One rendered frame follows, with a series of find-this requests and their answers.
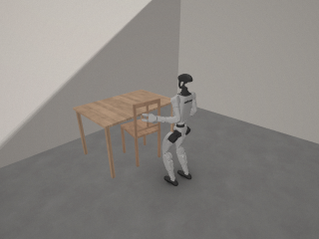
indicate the chair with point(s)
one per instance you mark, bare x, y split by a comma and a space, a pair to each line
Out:
138, 128

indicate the robot torso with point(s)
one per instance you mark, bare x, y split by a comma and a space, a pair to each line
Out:
185, 109

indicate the left robot foot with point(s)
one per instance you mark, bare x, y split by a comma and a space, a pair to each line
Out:
174, 182

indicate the robot left upper arm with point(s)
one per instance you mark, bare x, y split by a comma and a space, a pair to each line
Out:
175, 107

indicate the table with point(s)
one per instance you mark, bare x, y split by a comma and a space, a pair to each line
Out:
115, 110

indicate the left robot hand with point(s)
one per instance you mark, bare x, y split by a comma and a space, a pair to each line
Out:
152, 118

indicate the robot right upper arm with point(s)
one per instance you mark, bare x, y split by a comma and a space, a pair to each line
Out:
193, 105

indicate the robot left forearm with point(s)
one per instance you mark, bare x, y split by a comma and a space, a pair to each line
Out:
169, 120

